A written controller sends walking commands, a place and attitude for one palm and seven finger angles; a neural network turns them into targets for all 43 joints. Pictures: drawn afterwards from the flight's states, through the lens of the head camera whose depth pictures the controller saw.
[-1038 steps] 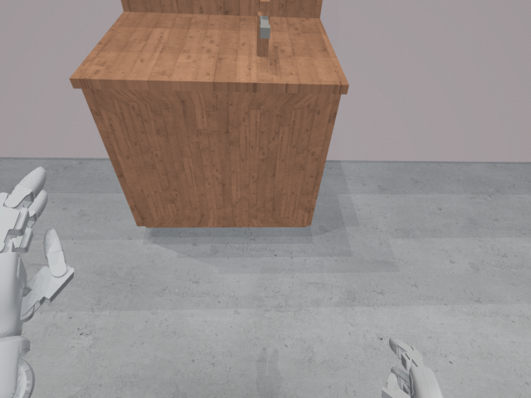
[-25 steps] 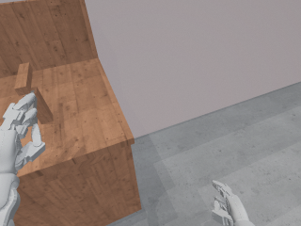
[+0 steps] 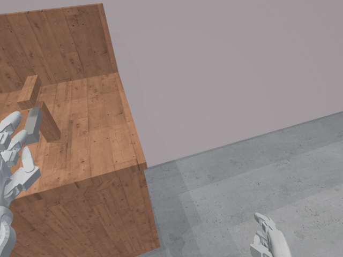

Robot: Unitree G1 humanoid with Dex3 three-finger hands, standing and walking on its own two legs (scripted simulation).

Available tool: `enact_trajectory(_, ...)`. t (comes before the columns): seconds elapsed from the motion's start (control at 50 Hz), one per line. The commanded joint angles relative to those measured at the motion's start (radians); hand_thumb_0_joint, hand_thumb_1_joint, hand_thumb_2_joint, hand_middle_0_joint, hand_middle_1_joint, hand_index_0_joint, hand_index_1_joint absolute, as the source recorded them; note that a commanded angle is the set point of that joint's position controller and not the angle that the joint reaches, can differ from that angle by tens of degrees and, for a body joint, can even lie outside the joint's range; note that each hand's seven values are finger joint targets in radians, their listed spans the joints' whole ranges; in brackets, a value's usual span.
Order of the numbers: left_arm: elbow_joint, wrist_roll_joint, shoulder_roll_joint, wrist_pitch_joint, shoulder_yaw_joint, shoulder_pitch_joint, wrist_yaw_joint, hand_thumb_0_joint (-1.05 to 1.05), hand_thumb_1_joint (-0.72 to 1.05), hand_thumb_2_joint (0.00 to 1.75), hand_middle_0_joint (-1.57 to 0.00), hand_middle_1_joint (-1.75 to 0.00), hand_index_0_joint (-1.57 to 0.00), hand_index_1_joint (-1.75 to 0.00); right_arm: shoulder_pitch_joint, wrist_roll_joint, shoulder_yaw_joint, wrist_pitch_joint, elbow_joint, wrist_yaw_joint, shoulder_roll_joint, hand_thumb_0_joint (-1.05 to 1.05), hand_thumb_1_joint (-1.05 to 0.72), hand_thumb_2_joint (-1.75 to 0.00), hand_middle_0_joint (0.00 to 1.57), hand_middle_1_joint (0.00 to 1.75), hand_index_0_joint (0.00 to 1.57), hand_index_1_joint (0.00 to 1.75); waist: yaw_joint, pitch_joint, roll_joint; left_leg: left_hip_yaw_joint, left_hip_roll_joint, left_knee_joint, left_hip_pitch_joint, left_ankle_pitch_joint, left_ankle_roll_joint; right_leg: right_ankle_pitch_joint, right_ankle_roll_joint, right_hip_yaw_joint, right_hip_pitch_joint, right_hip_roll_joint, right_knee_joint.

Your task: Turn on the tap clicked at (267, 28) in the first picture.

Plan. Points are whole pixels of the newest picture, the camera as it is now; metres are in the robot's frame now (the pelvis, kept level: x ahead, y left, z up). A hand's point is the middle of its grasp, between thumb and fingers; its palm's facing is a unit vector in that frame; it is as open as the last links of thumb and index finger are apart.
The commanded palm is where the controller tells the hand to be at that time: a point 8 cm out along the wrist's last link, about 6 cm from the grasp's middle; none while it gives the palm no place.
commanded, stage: turn the palm inward beside the body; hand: left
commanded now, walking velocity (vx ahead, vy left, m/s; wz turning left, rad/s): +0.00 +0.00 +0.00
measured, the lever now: (30, 136) +0.32 +0.38 +0.15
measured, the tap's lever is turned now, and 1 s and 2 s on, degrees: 0 0 0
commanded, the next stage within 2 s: reach beside the lever's end, fingers flat in 1.44 s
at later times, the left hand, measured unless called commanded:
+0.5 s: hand (20, 180) +0.17 +0.27 +0.20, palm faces +0.52 -0.84 -0.15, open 7.4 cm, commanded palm +0.11 +0.30 +0.21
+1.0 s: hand (8, 184) +0.16 +0.27 +0.21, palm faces +0.55 -0.83 -0.08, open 7.4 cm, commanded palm +0.10 +0.30 +0.21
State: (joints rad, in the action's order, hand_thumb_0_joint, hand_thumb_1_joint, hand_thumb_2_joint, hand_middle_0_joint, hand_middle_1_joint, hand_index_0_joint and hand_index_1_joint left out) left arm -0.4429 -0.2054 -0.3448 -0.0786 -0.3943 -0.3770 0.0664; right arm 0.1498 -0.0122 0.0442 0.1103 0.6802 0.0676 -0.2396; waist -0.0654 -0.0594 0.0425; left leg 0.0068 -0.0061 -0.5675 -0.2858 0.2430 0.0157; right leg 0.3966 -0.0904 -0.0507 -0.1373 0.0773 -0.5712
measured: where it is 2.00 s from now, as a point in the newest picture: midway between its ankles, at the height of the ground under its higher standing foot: outside the picture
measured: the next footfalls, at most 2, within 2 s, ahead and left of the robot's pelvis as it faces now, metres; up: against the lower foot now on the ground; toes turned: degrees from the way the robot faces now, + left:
none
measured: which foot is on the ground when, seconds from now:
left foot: down 0.00-1.00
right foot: down 0.00-1.00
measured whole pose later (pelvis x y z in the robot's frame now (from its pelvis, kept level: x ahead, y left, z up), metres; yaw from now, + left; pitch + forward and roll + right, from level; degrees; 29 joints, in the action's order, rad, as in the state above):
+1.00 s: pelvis -0.03 +0.03 +0.01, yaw +2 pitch -8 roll +0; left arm -0.63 -0.23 -0.22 -0.43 -0.29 -0.30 0.21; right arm 0.05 -0.01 0.10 0.12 0.73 0.09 -0.22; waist -0.12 -0.01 0.07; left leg 0.02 -0.03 -0.45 -0.16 0.15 -0.02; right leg 0.30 -0.06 -0.07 0.01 0.06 -0.42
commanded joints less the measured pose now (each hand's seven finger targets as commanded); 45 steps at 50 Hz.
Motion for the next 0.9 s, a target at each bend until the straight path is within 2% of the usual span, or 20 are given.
enact_trajectory(0.0, -0.2, -0.016, -0.179, 0.015, -0.139, 0.088, 0.026, 0.0, 0.9, 0.9, -0.2, -0.3, -0.2, -0.3, -0.159, -0.008, -0.038, 0.052, -0.171, 0.013, -0.104, 0.0, -0.9, -0.9, 0.2, 0.3, 0.2, 0.3, -0.011, -0.073, -0.061, 0.005, -0.012, 0.002, 0.109, -0.231, -0.046, -0.668, 0.157, 0.093, -0.07, -0.123, 0.097)
enact_trajectory(0.08, -0.264, -0.001, -0.158, 0.009, -0.095, 0.121, 0.043, 0.0, 0.9, 0.9, -0.2, -0.3, -0.2, -0.3, -0.16, -0.005, -0.035, 0.065, -0.176, 0.016, -0.104, 0.0, -0.9, -0.9, 0.2, 0.3, 0.2, 0.3, -0.008, -0.084, -0.012, 0.007, -0.014, 0.004, 0.13, -0.23, -0.05, -0.601, 0.145, 0.087, -0.093, -0.117, 0.102)
enact_trajectory(0.2, -0.287, 0.022, -0.133, -0.002, -0.046, 0.161, 0.07, 0.0, 0.9, 0.9, -0.2, -0.3, -0.2, -0.3, -0.176, 0.0, -0.029, 0.085, -0.168, 0.027, -0.1, 0.0, -0.9, -0.9, 0.2, 0.3, 0.2, 0.3, -0.01, -0.073, -0.012, 0.016, -0.012, 0.03, 0.148, -0.197, -0.052, -0.47, 0.122, 0.076, -0.11, -0.103, 0.128)
enact_trajectory(0.24, -0.31, 0.025, -0.127, -0.014, -0.036, 0.172, 0.082, 0.0, 0.9, 0.9, -0.2, -0.3, -0.2, -0.3, -0.19, 0.001, -0.024, 0.09, -0.166, 0.028, -0.093, 0.0, -0.9, -0.9, 0.2, 0.3, 0.2, 0.3, -0.015, -0.081, 0.016, 0.015, -0.012, 0.047, 0.16, -0.186, -0.051, -0.415, 0.111, 0.063, -0.103, -0.096, 0.136)
enact_trajectory(0.26, -0.298, 0.023, -0.131, -0.023, -0.044, 0.158, 0.089, 0.0, 0.9, 0.9, -0.2, -0.3, -0.2, -0.3, -0.19, 0.001, -0.022, 0.091, -0.164, 0.028, -0.094, 0.0, -0.9, -0.9, 0.2, 0.3, 0.2, 0.3, -0.022, -0.074, -0.008, 0.018, -0.011, 0.051, 0.155, -0.184, -0.051, -0.406, 0.11, 0.06, -0.099, -0.092, 0.139)
enact_trajectory(0.3, -0.295, 0.019, -0.119, -0.046, -0.039, 0.149, 0.096, 0.0, 0.9, 0.9, -0.2, -0.3, -0.2, -0.3, -0.204, 0.001, -0.018, 0.088, -0.163, 0.028, -0.091, 0.0, -0.9, -0.9, 0.2, 0.3, 0.2, 0.3, -0.026, -0.073, -0.01, 0.019, -0.009, 0.066, 0.159, -0.176, -0.049, -0.384, 0.107, 0.055, -0.093, -0.088, 0.149)
enact_trajectory(0.38, -0.293, 0.009, -0.097, -0.096, -0.024, 0.177, 0.106, 0.0, 0.9, 0.9, -0.2, -0.3, -0.2, -0.3, -0.237, -0.003, -0.009, 0.083, -0.154, 0.03, -0.084, 0.0, -0.9, -0.9, 0.2, 0.3, 0.2, 0.3, -0.023, -0.026, -0.015, 0.018, -0.005, 0.089, 0.162, -0.138, -0.046, -0.288, 0.101, 0.051, -0.095, -0.082, 0.189)
enact_trajectory(0.46, -0.303, 0.008, -0.08, -0.137, 0.002, 0.216, 0.113, 0.0, 0.9, 0.9, -0.2, -0.3, -0.2, -0.3, -0.272, -0.003, 0.0, 0.081, -0.147, 0.033, -0.078, 0.0, -0.9, -0.9, 0.2, 0.3, 0.2, 0.3, -0.023, 0.02, 0.015, 0.02, -0.004, 0.114, 0.178, -0.083, -0.045, -0.158, 0.093, 0.057, -0.115, -0.077, 0.242)
enact_trajectory(0.52, -0.33, 0.018, -0.079, -0.154, 0.016, 0.255, 0.124, 0.0, 0.9, 0.9, -0.2, -0.3, -0.2, -0.3, -0.295, 0.001, 0.005, 0.083, -0.142, 0.036, -0.074, 0.0, -0.9, -0.9, 0.2, 0.3, 0.2, 0.3, -0.025, 0.044, 0.024, 0.023, -0.005, 0.131, 0.19, -0.036, -0.042, -0.062, 0.09, 0.058, -0.127, -0.074, 0.28)
enact_trajectory(0.54, -0.329, 0.017, -0.071, -0.16, 0.023, 0.255, 0.126, 0.0, 0.9, 0.9, -0.2, -0.3, -0.2, -0.3, -0.299, 0.001, 0.005, 0.083, -0.14, 0.037, -0.071, 0.0, -0.9, -0.9, 0.2, 0.3, 0.2, 0.3, -0.025, 0.032, 0.023, 0.025, -0.005, 0.14, 0.191, -0.021, -0.041, -0.037, 0.088, 0.061, -0.115, -0.076, 0.284)
enact_trajectory(0.58, -0.336, 0.017, -0.072, -0.171, 0.02, 0.248, 0.132, 0.0, 0.9, 0.9, -0.2, -0.3, -0.2, -0.3, -0.308, 0.004, 0.007, 0.083, -0.139, 0.038, -0.069, 0.0, -0.9, -0.9, 0.2, 0.3, 0.2, 0.3, -0.031, 0.028, 0.017, 0.026, -0.006, 0.147, 0.194, -0.02, -0.04, -0.031, 0.086, 0.061, -0.105, -0.076, 0.292)
enact_trajectory(0.62, -0.358, 0.021, -0.065, -0.182, 0.03, 0.263, 0.135, 0.0, 0.9, 0.9, -0.2, -0.3, -0.2, -0.3, -0.316, 0.004, 0.01, 0.08, -0.132, 0.035, -0.066, 0.0, -0.9, -0.9, 0.2, 0.3, 0.2, 0.3, -0.032, 0.035, 0.046, 0.023, -0.007, 0.153, 0.205, -0.016, -0.037, -0.025, 0.084, 0.054, -0.103, -0.073, 0.301)
enact_trajectory(0.7, -0.373, 0.006, -0.058, -0.206, 0.018, 0.224, 0.138, 0.0, 0.9, 0.9, -0.2, -0.3, -0.2, -0.3, -0.319, 0.006, 0.01, 0.08, -0.137, 0.034, -0.065, 0.0, -0.9, -0.9, 0.2, 0.3, 0.2, 0.3, -0.041, -0.018, 0.015, 0.029, -0.004, 0.166, 0.221, -0.078, -0.04, -0.12, 0.081, 0.039, -0.055, -0.068, 0.276)
enact_trajectory(0.72, -0.392, 0.003, -0.06, -0.212, 0.012, 0.232, 0.14, 0.0, 0.9, 0.9, -0.2, -0.3, -0.2, -0.3, -0.325, 0.006, 0.011, 0.079, -0.132, 0.032, -0.065, 0.0, -0.9, -0.9, 0.2, 0.3, 0.2, 0.3, -0.046, -0.021, 0.045, 0.028, -0.006, 0.164, 0.23, -0.084, -0.039, -0.128, 0.08, 0.037, -0.052, -0.067, 0.28)
enact_trajectory(0.74, -0.382, -0.003, -0.039, -0.219, 0.025, 0.227, 0.139, 0.0, 0.9, 0.9, -0.2, -0.3, -0.2, -0.3, -0.323, 0.005, 0.012, 0.079, -0.132, 0.033, -0.063, 0.0, -0.9, -0.9, 0.2, 0.3, 0.2, 0.3, -0.039, -0.015, 0.016, 0.031, -0.004, 0.17, 0.229, -0.088, -0.04, -0.135, 0.08, 0.03, -0.05, -0.064, 0.274)
enact_trajectory(0.8, -0.395, -0.007, -0.029, -0.243, 0.042, 0.233, 0.137, 0.0, 0.9, 0.9, -0.2, -0.3, -0.2, -0.3, -0.326, 0.002, 0.013, 0.077, -0.134, 0.031, -0.066, 0.0, -0.9, -0.9, 0.2, 0.3, 0.2, 0.3, -0.036, -0.01, 0.021, 0.03, -0.004, 0.169, 0.237, -0.12, -0.04, -0.173, 0.079, 0.026, -0.05, -0.062, 0.27)
enact_trajectory(0.82, -0.409, -0.007, -0.038, -0.249, 0.028, 0.246, 0.141, 0.0, 0.9, 0.9, -0.2, -0.3, -0.2, -0.3, -0.325, 0.002, 0.014, 0.076, -0.13, 0.031, -0.064, 0.0, -0.9, -0.9, 0.2, 0.3, 0.2, 0.3, -0.043, -0.013, 0.056, 0.03, -0.005, 0.173, 0.24, -0.115, -0.036, -0.168, 0.076, 0.025, -0.043, -0.061, 0.271)
enact_trajectory(0.84, -0.405, -0.005, -0.021, -0.258, 0.051, 0.254, 0.141, 0.0, 0.9, 0.9, -0.2, -0.3, -0.2, -0.3, -0.33, 0.0, 0.016, 0.075, -0.13, 0.032, -0.062, 0.0, -0.9, -0.9, 0.2, 0.3, 0.2, 0.3, -0.036, 0.002, 0.065, 0.032, -0.004, 0.181, 0.239, -0.097, -0.035, -0.149, 0.074, 0.022, -0.052, -0.061, 0.273)
enact_trajectory(0.86, -0.391, -0.008, -0.025, -0.266, 0.039, 0.253, 0.145, 0.0, 0.9, 0.9, -0.2, -0.3, -0.2, -0.3, -0.328, 0.0, 0.016, 0.076, -0.129, 0.033, -0.063, 0.0, -0.9, -0.9, 0.2, 0.3, 0.2, 0.3, -0.037, 0.01, 0.026, 0.037, -0.005, 0.185, 0.232, -0.093, -0.036, -0.147, 0.074, 0.02, -0.049, -0.058, 0.274)
enact_trajectory(0.88, -0.393, -0.007, -0.026, -0.272, 0.039, 0.251, 0.146, 0.0, 0.9, 0.9, -0.2, -0.3, -0.2, -0.3, -0.332, 0.0, 0.015, 0.074, -0.131, 0.032, -0.065, 0.0, -0.9, -0.9, 0.2, 0.3, 0.2, 0.3, -0.039, 0.007, 0.023, 0.036, -0.005, 0.183, 0.232, -0.106, -0.037, -0.156, 0.074, 0.023, -0.045, -0.058, 0.274)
